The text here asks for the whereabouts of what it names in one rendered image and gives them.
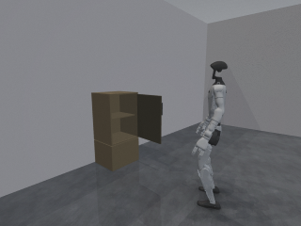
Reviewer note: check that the cupboard door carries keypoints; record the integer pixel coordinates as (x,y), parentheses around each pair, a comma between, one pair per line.
(149,117)

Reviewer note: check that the robot torso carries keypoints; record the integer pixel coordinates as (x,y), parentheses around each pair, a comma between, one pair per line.
(212,106)

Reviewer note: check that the robot left hand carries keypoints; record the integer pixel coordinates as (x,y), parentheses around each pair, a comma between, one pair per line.
(202,144)

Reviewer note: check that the right robot forearm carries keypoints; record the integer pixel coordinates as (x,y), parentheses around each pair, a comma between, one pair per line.
(207,119)

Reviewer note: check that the left robot upper arm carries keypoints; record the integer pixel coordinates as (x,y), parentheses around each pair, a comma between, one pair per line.
(218,92)

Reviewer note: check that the robot left thigh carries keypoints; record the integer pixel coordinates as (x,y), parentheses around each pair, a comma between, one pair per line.
(213,141)

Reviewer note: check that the left robot forearm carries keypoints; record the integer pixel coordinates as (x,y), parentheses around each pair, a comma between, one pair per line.
(216,119)

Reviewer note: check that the robot right hand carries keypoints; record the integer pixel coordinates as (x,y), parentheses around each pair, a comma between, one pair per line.
(204,126)

